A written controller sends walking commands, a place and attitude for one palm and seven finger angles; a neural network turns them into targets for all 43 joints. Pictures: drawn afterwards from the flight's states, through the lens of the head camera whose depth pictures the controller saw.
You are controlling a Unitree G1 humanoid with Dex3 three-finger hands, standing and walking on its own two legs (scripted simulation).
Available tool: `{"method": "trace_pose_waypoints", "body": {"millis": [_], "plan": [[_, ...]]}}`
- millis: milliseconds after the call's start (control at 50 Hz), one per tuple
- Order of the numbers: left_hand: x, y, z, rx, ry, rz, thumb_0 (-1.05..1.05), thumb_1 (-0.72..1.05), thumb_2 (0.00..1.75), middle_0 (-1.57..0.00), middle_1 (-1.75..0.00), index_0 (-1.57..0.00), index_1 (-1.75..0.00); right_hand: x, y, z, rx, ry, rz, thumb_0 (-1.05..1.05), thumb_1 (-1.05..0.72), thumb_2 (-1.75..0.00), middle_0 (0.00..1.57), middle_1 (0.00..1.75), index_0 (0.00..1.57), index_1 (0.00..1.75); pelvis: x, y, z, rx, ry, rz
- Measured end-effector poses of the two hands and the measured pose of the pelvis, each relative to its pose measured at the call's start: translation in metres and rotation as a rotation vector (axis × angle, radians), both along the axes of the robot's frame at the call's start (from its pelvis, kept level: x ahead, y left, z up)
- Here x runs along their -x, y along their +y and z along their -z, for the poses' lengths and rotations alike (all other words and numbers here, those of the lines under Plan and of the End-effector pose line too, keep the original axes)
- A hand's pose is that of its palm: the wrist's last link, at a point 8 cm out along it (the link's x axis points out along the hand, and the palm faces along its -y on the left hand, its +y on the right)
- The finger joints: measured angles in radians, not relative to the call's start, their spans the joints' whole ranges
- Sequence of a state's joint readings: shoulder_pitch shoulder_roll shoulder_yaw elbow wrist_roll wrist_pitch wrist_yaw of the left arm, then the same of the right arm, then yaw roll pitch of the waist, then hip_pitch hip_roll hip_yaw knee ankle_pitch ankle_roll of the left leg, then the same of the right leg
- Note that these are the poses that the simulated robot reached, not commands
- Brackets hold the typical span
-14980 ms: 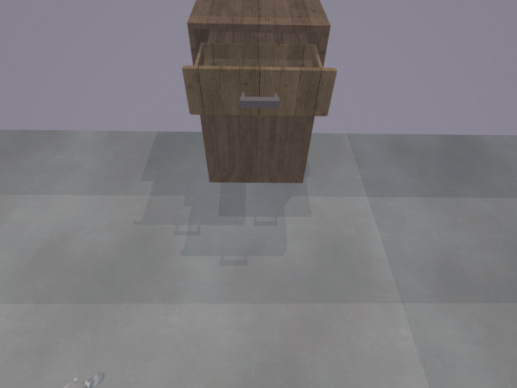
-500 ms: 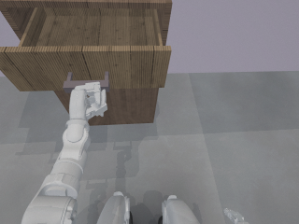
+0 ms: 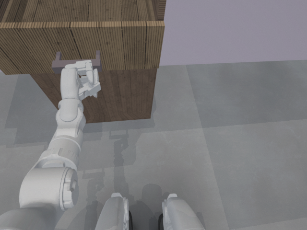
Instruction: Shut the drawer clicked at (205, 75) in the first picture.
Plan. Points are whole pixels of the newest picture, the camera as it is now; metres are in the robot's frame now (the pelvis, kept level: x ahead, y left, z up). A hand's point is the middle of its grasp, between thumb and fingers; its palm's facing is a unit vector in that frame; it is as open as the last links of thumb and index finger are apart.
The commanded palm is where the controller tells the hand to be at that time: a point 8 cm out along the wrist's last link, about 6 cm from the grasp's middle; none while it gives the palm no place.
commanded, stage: push the drawer shut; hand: left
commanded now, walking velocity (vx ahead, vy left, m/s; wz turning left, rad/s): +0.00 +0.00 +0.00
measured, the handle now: (78, 60) +0.56 +0.17 +0.05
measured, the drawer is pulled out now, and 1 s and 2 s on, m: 0.13 0.01 0.00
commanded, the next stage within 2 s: pull the fist back off the drawer in 1.34 s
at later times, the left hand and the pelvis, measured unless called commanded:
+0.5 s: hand (96, 64) +0.55 +0.12 +0.05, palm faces +0.05 -1.00 -0.05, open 3.2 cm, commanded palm +0.54 +0.17 +0.06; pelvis +0.00 -0.01 -0.01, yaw -1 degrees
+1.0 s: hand (95, 48) +0.61 +0.13 +0.05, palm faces +0.05 -1.00 -0.04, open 3.3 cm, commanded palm +0.61 +0.16 +0.06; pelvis +0.00 +0.01 -0.02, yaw -3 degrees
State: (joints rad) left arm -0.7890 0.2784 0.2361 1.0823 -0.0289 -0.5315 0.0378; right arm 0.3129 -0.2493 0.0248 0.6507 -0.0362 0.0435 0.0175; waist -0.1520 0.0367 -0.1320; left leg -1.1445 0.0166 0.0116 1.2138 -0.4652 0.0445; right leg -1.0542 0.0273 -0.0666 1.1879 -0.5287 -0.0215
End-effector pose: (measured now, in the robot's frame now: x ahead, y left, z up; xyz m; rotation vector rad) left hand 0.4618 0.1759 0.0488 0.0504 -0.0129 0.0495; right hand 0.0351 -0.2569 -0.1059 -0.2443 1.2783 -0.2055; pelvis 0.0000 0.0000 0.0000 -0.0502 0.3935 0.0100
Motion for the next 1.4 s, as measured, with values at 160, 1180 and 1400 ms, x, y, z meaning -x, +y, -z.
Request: {"method": "trace_pose_waypoints", "body": {"millis": [160,1180,1400], "plan": [[-0.017,-0.003,-0.002,-0.002,0.007,-0.007,0.03,0.71,0.9,-1.4,-1.6,-1.4,-1.6,0.015,-0.006,0.002,0.003,0.039,0.019,0.01,-0.91,-0.9,0.2,0.29,0.2,0.3,0.0,-0.005,0.003,0.001,0.017,0.003],[-0.132,0.014,-0.005,0.012,0.041,0.005,0.04,0.59,0.87,-1.4,-1.6,-1.4,-1.6,0.104,0.027,-0.005,0.027,0.312,0.136,0.0,-0.91,-0.9,0.2,0.29,0.2,0.3,-0.001,0.008,0.028,0.064,0.166,0.018],[-0.135,0.021,-0.006,0.002,0.046,0.002,0.05,0.5,0.85,-1.4,-1.6,-1.4,-1.6,0.117,0.029,-0.008,0.061,0.305,0.139,0.0,-0.91,-0.9,0.2,0.3,0.21,0.3,0.009,0.008,0.034,0.079,0.18,0.013]]}}
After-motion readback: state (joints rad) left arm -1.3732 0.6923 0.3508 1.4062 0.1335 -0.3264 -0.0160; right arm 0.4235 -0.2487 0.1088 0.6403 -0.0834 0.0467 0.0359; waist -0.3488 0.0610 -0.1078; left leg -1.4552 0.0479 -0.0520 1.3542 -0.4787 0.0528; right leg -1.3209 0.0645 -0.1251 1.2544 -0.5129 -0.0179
